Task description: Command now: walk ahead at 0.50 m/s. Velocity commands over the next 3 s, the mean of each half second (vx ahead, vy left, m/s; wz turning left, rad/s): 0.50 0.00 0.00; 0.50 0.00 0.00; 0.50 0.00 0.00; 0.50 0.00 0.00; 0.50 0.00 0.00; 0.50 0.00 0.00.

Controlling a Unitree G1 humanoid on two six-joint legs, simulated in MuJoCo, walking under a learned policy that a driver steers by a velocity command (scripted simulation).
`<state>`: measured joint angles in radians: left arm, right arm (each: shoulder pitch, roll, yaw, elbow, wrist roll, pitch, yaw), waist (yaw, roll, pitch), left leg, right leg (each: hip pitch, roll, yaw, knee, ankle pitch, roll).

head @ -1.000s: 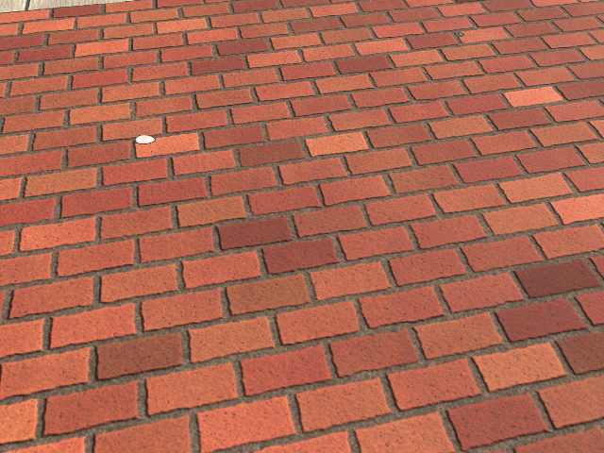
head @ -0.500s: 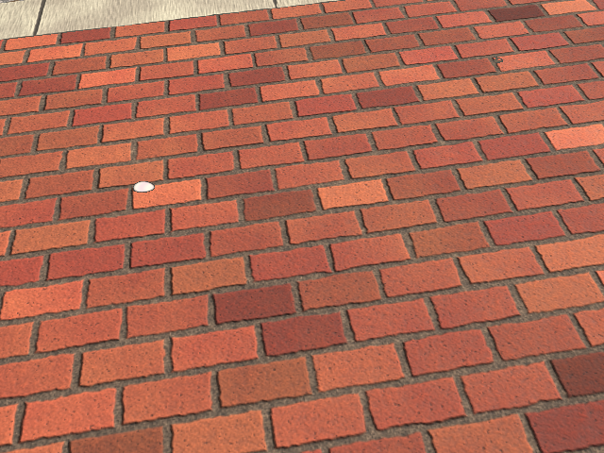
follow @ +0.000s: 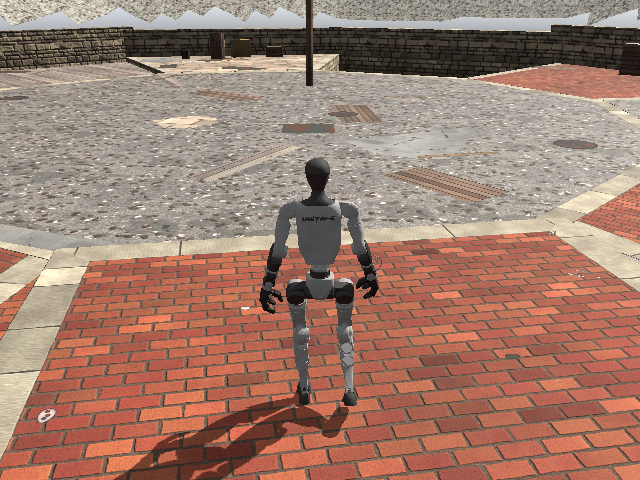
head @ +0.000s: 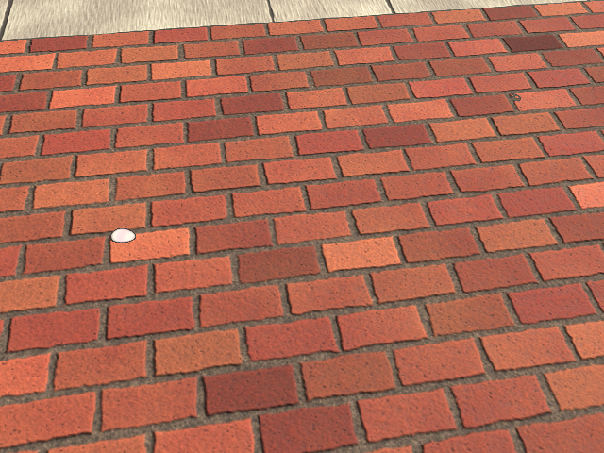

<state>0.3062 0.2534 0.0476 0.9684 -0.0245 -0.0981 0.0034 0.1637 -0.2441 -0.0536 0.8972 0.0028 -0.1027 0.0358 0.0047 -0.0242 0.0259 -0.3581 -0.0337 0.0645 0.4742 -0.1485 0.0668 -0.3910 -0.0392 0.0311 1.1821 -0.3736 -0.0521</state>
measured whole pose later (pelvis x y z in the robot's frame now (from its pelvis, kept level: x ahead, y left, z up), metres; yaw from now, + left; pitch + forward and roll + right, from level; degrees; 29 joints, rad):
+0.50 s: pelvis +0.28 -0.06 -0.01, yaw +0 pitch +2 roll +1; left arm 0.04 0.23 0.06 0.84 -0.01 -0.11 -0.03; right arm 0.37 -0.25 -0.05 1.02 0.02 -0.07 0.00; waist -0.04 0.01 0.03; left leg -0.15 0.00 -0.02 0.89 -0.47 0.02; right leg -0.48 0.00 -0.06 0.57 -0.13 -0.07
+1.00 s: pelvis +0.55 -0.02 -0.01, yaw +0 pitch +2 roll -2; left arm 0.41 0.25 0.07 1.03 -0.02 -0.06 0.01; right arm 0.00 -0.23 -0.05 0.86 0.02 -0.09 0.04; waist 0.07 0.02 0.01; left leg -0.50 0.04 0.03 0.49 -0.04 0.08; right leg 0.08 0.01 -0.05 0.31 -0.42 0.00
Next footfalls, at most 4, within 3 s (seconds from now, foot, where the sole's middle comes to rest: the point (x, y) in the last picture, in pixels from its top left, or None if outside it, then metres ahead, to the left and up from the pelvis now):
0.44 right None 0.42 -0.15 -0.77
1.00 left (271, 346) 0.72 0.09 -0.77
1.56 right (362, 242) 1.04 -0.15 -0.77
2.14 left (278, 160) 1.36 0.09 -0.77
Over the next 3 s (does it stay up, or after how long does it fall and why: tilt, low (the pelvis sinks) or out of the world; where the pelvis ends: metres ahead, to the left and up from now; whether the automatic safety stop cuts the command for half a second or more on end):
stays up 1.66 -0.06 0.01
